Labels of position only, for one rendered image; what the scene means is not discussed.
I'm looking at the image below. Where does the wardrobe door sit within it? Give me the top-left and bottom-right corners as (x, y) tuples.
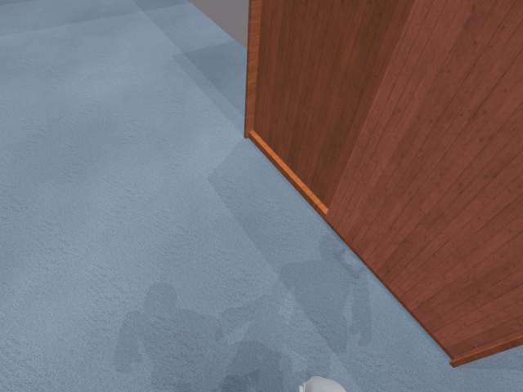
(325, 0), (523, 359)
(253, 0), (415, 209)

